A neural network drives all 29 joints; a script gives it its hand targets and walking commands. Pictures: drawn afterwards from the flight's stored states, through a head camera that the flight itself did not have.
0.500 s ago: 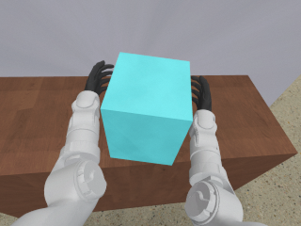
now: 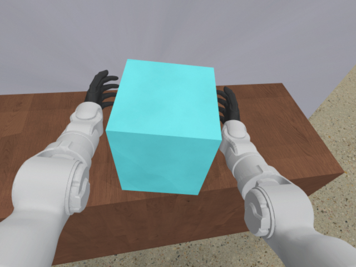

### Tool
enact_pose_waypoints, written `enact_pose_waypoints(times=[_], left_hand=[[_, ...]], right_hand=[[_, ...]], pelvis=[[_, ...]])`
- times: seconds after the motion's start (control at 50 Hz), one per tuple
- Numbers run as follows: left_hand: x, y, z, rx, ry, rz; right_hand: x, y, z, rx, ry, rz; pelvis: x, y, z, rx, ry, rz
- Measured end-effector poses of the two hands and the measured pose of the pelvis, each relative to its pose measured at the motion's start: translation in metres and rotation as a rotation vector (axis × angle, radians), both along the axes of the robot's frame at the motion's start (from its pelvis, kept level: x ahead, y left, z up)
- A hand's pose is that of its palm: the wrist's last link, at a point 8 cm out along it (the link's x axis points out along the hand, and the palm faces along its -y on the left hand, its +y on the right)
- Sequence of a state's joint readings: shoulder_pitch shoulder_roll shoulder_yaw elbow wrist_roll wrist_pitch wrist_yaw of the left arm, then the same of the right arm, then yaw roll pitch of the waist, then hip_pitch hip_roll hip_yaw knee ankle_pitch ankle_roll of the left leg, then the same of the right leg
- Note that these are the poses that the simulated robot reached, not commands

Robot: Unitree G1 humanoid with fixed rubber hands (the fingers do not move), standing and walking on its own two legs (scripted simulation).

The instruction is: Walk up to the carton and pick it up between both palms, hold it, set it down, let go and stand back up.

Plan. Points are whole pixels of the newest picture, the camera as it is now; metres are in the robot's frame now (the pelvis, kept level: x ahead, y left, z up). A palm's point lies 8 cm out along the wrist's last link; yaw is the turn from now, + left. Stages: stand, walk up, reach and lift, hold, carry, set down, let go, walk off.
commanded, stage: set down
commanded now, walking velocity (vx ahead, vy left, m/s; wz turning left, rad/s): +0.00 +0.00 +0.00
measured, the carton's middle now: (165, 132) +0.43 +0.00 +0.05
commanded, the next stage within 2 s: none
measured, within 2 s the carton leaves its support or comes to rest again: neither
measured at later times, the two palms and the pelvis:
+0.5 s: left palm (73, 74) +0.45 +0.17 +0.20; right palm (263, 86) +0.42 -0.19 +0.20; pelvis -0.04 -0.02 +0.00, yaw +2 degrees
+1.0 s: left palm (59, 58) +0.45 +0.19 +0.23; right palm (260, 77) +0.43 -0.18 +0.22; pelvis -0.01 -0.02 +0.01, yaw +2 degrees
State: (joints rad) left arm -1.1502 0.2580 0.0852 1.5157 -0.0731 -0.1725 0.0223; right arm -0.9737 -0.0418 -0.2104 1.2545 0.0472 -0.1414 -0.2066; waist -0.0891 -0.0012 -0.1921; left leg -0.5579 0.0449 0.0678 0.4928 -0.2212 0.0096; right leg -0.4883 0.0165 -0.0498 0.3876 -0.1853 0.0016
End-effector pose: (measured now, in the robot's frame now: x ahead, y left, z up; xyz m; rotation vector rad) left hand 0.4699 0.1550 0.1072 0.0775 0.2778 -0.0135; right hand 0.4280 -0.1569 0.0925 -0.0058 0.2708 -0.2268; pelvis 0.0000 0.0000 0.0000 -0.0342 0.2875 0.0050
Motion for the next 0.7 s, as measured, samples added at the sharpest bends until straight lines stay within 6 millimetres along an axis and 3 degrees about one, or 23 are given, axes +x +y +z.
enact_pose_waypoints(times=[0.2,0.38,0.54,0.7], left_hand=[[-0.009,0.031,0.026,0.034,-0.045,0.05],[-0.016,0.026,0.071,0.037,-0.087,0.044],[-0.014,0.017,0.1,0.006,-0.091,0.054],[-0.01,0.027,0.116,-0.007,-0.078,0.076]], right_hand=[[0.004,-0.024,0.032,0.009,-0.042,-0.031],[-0.005,-0.039,0.078,0.006,-0.061,-0.023],[-0.005,-0.031,0.115,-0.006,-0.049,-0.013],[0.0,-0.02,0.123,0.019,-0.016,-0.022]], pelvis=[[-0.009,-0.006,-0.002,-0.008,-0.004,0.025],[-0.028,-0.012,-0.002,0.003,-0.007,0.031],[-0.036,-0.018,-0.001,0.016,-0.004,0.03],[-0.028,-0.019,0.003,0.014,-0.034,0.038]])
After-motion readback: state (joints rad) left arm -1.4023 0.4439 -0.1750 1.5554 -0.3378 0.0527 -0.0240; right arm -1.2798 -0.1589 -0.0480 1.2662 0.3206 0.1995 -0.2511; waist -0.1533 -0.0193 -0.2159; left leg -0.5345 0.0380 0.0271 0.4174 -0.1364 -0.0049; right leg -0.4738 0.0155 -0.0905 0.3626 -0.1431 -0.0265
